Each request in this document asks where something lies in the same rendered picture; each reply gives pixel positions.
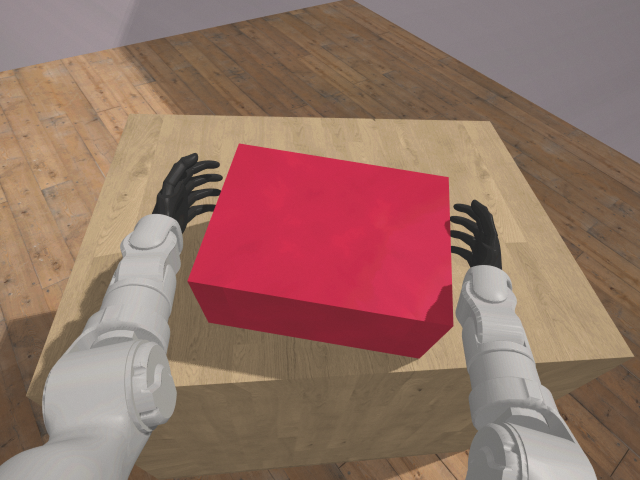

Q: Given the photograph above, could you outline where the carton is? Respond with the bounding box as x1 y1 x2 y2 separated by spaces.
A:
187 144 453 359

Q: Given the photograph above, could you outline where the robot left upper arm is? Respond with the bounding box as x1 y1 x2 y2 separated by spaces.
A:
0 339 177 480

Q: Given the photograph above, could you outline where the robot right hand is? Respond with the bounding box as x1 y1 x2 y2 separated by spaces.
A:
450 200 502 270

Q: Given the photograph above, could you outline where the robot right forearm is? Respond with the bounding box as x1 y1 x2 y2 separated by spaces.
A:
455 265 597 480

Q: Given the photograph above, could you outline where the pedestal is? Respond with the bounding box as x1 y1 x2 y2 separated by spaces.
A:
26 114 635 480

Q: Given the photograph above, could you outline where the robot left hand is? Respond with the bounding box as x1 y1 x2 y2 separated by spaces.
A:
152 153 223 234

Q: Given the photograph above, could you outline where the robot left forearm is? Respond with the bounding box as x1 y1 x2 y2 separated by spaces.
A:
42 214 183 434

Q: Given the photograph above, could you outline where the robot right upper arm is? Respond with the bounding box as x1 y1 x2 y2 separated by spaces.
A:
465 421 596 480

